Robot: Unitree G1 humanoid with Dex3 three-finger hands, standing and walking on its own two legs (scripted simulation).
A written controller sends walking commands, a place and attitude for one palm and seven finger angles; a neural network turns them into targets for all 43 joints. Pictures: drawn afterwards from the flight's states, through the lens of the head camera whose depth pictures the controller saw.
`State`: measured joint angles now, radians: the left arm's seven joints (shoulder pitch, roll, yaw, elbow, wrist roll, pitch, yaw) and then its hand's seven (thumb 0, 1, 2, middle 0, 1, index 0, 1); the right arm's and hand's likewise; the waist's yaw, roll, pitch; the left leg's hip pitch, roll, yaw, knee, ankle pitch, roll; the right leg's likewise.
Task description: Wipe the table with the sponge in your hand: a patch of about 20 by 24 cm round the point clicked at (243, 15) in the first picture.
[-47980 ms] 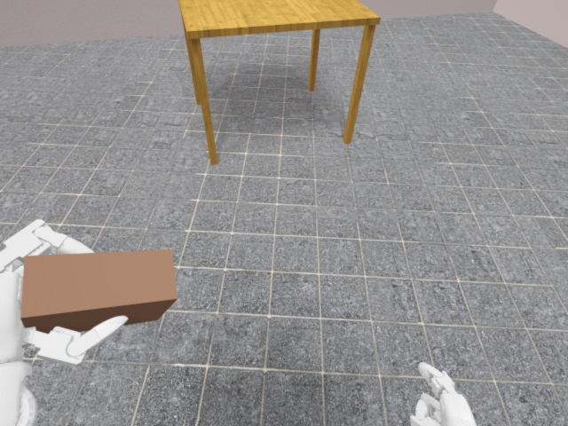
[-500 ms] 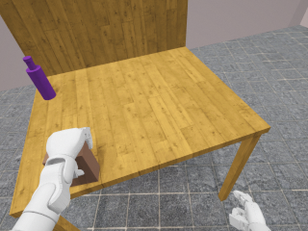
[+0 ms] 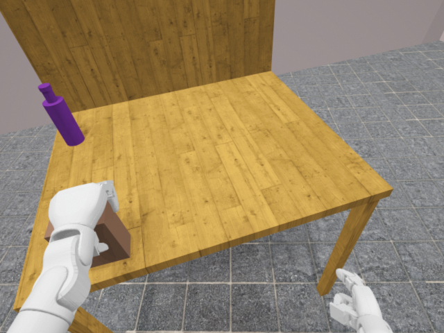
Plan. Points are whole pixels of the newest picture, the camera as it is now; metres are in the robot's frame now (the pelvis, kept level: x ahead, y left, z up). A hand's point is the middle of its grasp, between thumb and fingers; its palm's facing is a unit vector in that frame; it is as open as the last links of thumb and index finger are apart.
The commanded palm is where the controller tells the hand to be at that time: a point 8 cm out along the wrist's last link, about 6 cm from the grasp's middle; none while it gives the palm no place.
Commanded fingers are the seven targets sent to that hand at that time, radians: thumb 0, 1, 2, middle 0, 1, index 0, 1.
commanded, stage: move the sponge above the wiping area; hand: left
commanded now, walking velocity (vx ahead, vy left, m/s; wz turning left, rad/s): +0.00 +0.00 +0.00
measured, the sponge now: (97, 242) +0.26 +0.30 +0.01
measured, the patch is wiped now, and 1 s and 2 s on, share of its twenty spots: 0.00 0.00 0.00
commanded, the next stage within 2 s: none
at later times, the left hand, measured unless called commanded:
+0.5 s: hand (92, 215) +0.28 +0.29 +0.08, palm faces +0.05 -0.05 -1.00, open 9.6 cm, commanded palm +0.25 +0.27 +0.14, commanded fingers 0.00 0.10 1.30 -1.20 -1.60 -1.20 -1.60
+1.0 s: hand (91, 220) +0.27 +0.29 +0.07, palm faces -0.05 -0.07 -1.00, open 9.6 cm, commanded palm +0.25 +0.28 +0.14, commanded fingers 0.00 0.10 1.30 -1.20 -1.60 -1.20 -1.60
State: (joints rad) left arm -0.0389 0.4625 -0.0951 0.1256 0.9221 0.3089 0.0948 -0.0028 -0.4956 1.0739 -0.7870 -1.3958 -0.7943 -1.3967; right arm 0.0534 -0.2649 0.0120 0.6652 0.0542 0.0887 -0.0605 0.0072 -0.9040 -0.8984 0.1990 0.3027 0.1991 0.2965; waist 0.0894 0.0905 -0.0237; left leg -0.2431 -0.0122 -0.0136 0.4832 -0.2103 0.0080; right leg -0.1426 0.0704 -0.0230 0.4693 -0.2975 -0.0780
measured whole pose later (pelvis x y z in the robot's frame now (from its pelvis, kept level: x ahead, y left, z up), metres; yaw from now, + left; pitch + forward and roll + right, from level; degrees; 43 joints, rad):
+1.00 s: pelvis -0.01 +0.00 +0.00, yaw +0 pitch -2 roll +0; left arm -0.14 0.46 -0.13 0.24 0.90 0.45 0.03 0.00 -0.49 1.07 -0.78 -1.40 -0.79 -1.40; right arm 0.04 -0.27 0.03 0.67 0.08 0.11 -0.05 0.01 -0.90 -0.90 0.20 0.30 0.20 0.30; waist 0.07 0.11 -0.03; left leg -0.24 -0.01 -0.02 0.46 -0.19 0.01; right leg -0.14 0.07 -0.03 0.46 -0.28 -0.08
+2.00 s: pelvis -0.01 +0.01 +0.00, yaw +0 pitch -2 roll +0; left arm -0.04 0.45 -0.16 0.11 0.93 0.26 0.01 0.00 -0.50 1.07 -0.79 -1.40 -0.80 -1.40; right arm 0.07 -0.27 0.02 0.66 0.05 0.09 -0.06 0.01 -0.90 -0.90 0.20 0.30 0.20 0.30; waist 0.08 0.09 -0.01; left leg -0.24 -0.02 -0.02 0.49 -0.20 0.02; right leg -0.13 0.07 -0.02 0.46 -0.29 -0.07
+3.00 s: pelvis -0.01 +0.01 +0.00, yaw +0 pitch -2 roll +0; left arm -0.13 0.45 -0.09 0.19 0.92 0.39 0.12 0.00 -0.50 1.06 -0.79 -1.41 -0.80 -1.40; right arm 0.05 -0.25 0.03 0.69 0.07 0.12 -0.04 0.01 -0.90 -0.90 0.20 0.30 0.20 0.30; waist 0.09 0.09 -0.04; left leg -0.25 -0.01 -0.01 0.47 -0.19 0.01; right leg -0.15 0.07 -0.01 0.45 -0.28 -0.07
